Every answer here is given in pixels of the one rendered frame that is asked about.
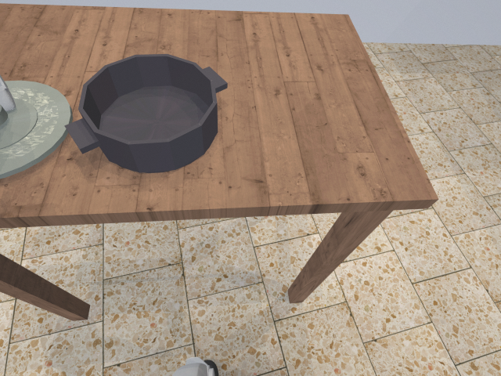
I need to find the left robot shin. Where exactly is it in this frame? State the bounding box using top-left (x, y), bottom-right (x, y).
top-left (186, 357), bottom-right (207, 366)

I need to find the table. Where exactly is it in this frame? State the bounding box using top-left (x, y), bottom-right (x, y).
top-left (0, 3), bottom-right (439, 321)

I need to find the robot left hand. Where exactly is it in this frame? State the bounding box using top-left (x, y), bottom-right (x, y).
top-left (0, 75), bottom-right (16, 111)

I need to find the pot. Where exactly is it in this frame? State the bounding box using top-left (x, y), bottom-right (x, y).
top-left (64, 54), bottom-right (228, 173)

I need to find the lid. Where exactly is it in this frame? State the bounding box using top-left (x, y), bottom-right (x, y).
top-left (0, 81), bottom-right (73, 179)

